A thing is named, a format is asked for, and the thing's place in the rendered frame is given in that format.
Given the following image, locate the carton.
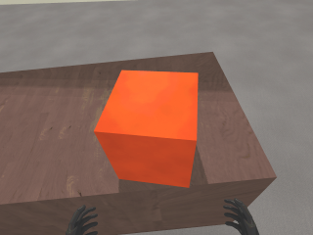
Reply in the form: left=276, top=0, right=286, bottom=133
left=94, top=70, right=199, bottom=188

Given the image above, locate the pedestal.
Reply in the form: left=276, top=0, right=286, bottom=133
left=0, top=52, right=277, bottom=235

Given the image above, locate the robot left hand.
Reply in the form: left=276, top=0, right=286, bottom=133
left=66, top=205, right=98, bottom=235

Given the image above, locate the robot right hand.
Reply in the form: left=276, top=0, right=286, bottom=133
left=223, top=198, right=259, bottom=235

